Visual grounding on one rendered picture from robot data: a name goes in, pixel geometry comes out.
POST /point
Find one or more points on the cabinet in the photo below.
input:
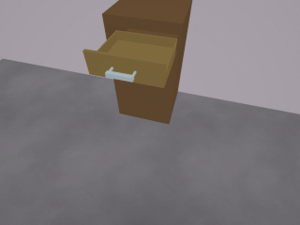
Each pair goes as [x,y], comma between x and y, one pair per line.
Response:
[162,18]

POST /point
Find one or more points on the drawer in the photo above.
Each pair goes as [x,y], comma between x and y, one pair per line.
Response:
[150,56]

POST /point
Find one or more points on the handle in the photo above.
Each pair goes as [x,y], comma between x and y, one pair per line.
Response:
[120,76]

